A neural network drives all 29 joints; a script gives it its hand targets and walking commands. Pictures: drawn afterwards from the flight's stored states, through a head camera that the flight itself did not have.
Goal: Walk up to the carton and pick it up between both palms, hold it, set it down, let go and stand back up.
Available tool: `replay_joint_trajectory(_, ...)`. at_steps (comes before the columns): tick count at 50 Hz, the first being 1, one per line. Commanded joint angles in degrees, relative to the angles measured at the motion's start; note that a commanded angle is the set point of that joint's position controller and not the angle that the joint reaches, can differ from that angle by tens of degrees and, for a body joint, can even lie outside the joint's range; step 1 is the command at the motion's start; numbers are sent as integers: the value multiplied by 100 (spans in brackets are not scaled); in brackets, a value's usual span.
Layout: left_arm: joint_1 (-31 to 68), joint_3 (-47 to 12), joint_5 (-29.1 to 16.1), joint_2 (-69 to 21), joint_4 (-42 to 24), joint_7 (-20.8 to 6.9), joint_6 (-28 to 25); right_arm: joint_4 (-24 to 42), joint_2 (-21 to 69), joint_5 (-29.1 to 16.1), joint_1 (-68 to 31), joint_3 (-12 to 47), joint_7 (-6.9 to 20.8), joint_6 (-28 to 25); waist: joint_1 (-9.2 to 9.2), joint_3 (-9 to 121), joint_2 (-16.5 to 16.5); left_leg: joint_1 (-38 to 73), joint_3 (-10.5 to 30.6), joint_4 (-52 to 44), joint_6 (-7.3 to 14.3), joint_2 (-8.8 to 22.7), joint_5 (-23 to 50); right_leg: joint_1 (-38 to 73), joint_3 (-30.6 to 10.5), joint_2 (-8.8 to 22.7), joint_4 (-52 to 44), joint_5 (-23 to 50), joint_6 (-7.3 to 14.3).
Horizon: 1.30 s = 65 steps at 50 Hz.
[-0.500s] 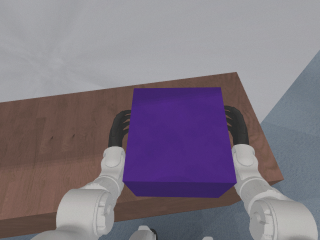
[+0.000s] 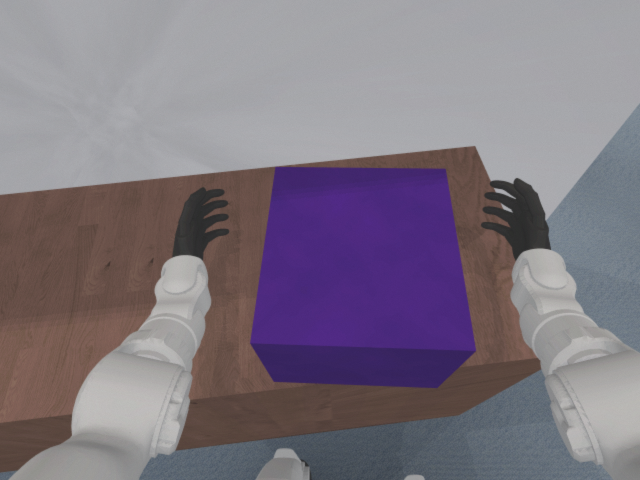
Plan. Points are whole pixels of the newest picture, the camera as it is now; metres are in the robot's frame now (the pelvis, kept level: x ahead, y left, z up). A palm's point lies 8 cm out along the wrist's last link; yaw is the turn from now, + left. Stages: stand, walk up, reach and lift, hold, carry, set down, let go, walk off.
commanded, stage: set down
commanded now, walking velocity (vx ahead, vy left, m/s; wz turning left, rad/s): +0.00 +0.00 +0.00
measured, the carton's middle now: (357, 278) +0.39 +0.01 -0.03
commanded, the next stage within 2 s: none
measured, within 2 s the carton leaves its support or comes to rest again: neither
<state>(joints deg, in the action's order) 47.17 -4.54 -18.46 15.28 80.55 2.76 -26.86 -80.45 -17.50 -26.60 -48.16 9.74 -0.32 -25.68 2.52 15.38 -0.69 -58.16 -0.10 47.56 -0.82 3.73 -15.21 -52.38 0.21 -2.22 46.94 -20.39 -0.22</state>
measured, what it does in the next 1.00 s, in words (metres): stands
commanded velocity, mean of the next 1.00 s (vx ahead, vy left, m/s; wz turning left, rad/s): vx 0.00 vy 0.00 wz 0.00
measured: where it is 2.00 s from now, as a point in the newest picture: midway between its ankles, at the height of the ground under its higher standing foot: outside the picture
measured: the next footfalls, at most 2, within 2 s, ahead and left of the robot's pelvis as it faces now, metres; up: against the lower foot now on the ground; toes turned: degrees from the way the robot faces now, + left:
none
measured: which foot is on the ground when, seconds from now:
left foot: down 0.00-1.00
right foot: down 0.00-1.00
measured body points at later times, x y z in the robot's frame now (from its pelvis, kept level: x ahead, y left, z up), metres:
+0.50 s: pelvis +0.01 -0.01 +0.04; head +0.05 +0.00 +0.49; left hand +0.42 +0.23 +0.11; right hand +0.44 -0.20 +0.12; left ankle +0.05 +0.12 -0.69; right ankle +0.00 -0.12 -0.69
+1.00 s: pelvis +0.02 -0.01 +0.05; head +0.06 +0.00 +0.49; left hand +0.32 +0.23 +0.04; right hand +0.34 -0.20 +0.04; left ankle +0.05 +0.13 -0.69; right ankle +0.00 -0.12 -0.69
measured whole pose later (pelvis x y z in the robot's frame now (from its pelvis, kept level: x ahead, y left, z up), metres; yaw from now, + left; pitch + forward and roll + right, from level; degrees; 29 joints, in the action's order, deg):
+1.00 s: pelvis +0.02 -0.01 +0.05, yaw +2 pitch +8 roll -1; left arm 12.0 0.2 -14.2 15.1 42.5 -0.4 -18.2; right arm -44.5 -11.3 -17.7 -13.7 4.9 -3.1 -19.9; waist -0.1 4.1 0.5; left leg -27.4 0.2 29.9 -1.6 2.5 -10.6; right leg -21.8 0.4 -1.4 29.7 -15.9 0.6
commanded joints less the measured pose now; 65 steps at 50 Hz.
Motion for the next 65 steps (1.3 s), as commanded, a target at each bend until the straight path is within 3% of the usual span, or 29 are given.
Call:
replay_joint_trajectory(1,2567,-242,-334,874,-1794,-98,-58,1787,-1085,-107,-2533,-40,113,16,-71,4333,-166,4049,-170,-119,-397,-248,2278,558,413,-209,-906,1560,-147)
replay_joint_trajectory(11,2469,400,-101,1416,-2923,-152,1021,3089,-1409,57,-2429,-397,-166,917,-109,4347,163,4157,-201,-678,-199,-361,2220,1942,202,-164,-1260,2440,-310)
replay_joint_trajectory(16,2373,673,156,1425,-2951,-178,1511,3073,-1399,30,-2334,-372,-275,1267,-45,3731,191,4456,-187,-1110,-175,-378,2294,2496,179,-130,-1556,2648,-347)
replay_joint_trajectory(21,1835,800,475,1162,-2627,-295,1758,2534,-1152,-68,-1780,-167,-272,1409,-30,2720,180,4840,-166,-1520,-144,-379,2336,2862,163,-83,-1918,2643,-343)
replay_joint_trajectory(29,489,853,913,731,-2587,-452,1208,2226,-478,65,-349,-126,-213,858,-79,1269,21,5128,-127,-1859,-130,-410,2217,3010,109,16,-2442,1912,-141)
replay_joint_trajectory(35,656,569,286,1025,-3737,-228,589,3787,-586,570,-342,-750,-233,574,-202,1612,-291,5148,-185,-1800,-223,-392,1402,2681,164,23,-2370,1005,-95)
replay_joint_trajectory(37,408,453,116,1071,-4195,-153,444,4282,-590,741,-128,-938,-247,561,-290,1965,-357,5215,-152,-1705,-243,-379,1453,2651,159,-3,-2282,1144,-59)
replay_joint_trajectory(41,-712,517,178,1094,-4782,-178,370,4802,-459,954,726,-970,-297,482,-366,2456,-246,5259,-88,-1531,-240,-392,2147,2994,94,-61,-2065,2107,-87)
replay_joint_trajectory(45,-1701,741,383,1015,-4982,-292,477,4769,-344,913,1520,-808,-319,305,-309,2096,-141,5392,-52,-1557,-252,-418,2600,3267,46,-53,-2066,2438,-127)
replay_joint_trajectory(52,-2706,764,567,660,-4847,-362,609,4399,-71,919,2541,-649,-219,85,-178,535,-50,5660,-53,-1870,-217,-416,2112,3180,21,7,-2455,1504,-5)
replay_joint_trajectory(58,-3207,713,615,617,-5002,-344,350,4529,18,1004,3098,-622,-148,-237,-113,-25,-81,5593,-115,-1949,-210,-438,1862,3292,-45,46,-2491,1363,26)
replay_joint_trajectory(65,-3808,624,553,689,-5316,-283,-71,4748,4,1091,3688,-662,-79,-684,-161,-138,-35,5497,-165,-1866,-208,-458,1731,3499,-134,74,-2313,1627,-1)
